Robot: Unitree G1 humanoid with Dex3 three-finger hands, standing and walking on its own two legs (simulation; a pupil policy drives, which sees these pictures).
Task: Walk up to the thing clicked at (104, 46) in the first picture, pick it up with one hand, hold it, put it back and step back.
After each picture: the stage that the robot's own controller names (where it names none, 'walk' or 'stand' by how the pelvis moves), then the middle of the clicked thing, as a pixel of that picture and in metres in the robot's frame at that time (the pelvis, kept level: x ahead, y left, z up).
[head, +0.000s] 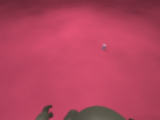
stand; (103, 47) +1.49 -0.27 -0.72
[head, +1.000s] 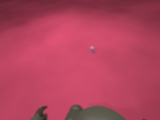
walk; (92, 49) +1.38 +0.09 -0.70
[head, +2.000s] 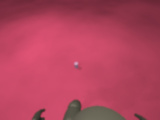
walk; (76, 65) +0.87 +0.30 -0.71
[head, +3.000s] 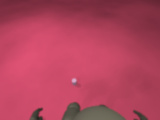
walk; (74, 82) +0.53 +0.23 -0.69
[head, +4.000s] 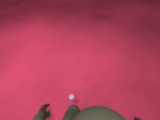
stand; (71, 97) +0.30 +0.23 -0.70
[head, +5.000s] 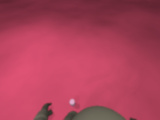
stand; (72, 102) +0.28 +0.20 -0.72
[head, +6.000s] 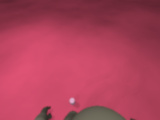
stand; (72, 101) +0.30 +0.21 -0.73
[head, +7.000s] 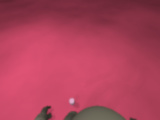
stand; (72, 101) +0.28 +0.21 -0.73
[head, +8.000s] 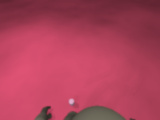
stand; (71, 102) +0.28 +0.21 -0.73
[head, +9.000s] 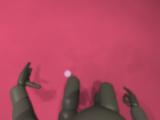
go down; (68, 74) +0.34 +0.22 -0.46
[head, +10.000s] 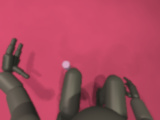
go down; (66, 65) +0.37 +0.24 -0.31
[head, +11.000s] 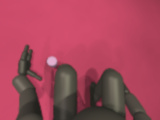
close in; (52, 62) +0.35 +0.26 -0.24
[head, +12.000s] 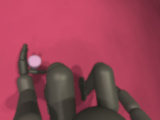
close; (34, 62) +0.35 +0.27 -0.22
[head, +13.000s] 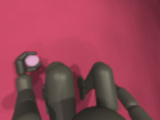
close; (32, 62) +0.35 +0.27 -0.22
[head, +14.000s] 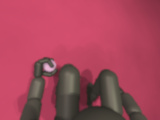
lift; (49, 67) +0.29 +0.27 -0.14
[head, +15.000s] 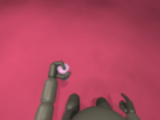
lift; (64, 72) +0.31 +0.18 +0.01
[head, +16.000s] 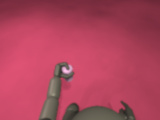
hold; (68, 73) +0.32 +0.17 -0.01
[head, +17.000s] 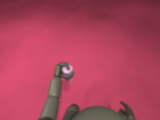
hold; (68, 73) +0.32 +0.17 +0.00
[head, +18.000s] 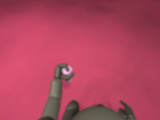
crouch; (67, 74) +0.32 +0.17 -0.03
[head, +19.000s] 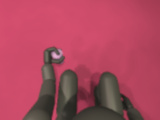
lower; (58, 57) +0.41 +0.22 -0.10
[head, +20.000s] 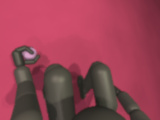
lower; (30, 56) +0.39 +0.28 -0.21
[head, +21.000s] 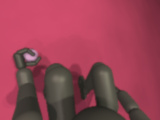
lower; (31, 58) +0.37 +0.28 -0.22
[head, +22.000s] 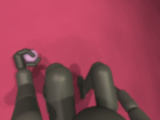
lower; (31, 58) +0.36 +0.28 -0.22
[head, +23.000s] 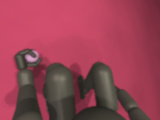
lower; (32, 59) +0.36 +0.28 -0.22
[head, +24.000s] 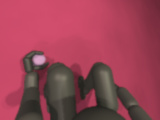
open; (38, 62) +0.35 +0.24 -0.22
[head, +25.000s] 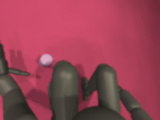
stand; (45, 60) +0.34 +0.23 -0.22
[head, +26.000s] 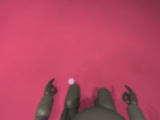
walk; (71, 82) +0.33 +0.19 -0.53
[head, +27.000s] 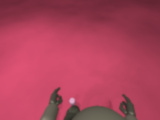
stand; (72, 101) +0.28 +0.18 -0.67
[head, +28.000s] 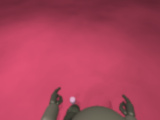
stand; (72, 100) +0.30 +0.18 -0.67
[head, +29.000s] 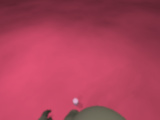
stand; (75, 102) +0.31 +0.18 -0.72
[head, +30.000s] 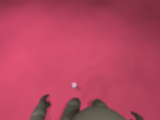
walk; (74, 85) +0.37 +0.17 -0.70
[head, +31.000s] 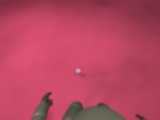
walk; (78, 72) +0.62 +0.18 -0.69
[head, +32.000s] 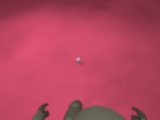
stand; (78, 61) +0.91 +0.25 -0.70
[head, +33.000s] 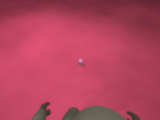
stand; (80, 62) +0.96 +0.18 -0.72
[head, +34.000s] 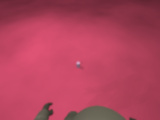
stand; (78, 64) +0.93 +0.22 -0.73
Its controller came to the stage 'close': yes
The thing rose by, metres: 0.71
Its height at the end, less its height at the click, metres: +0.00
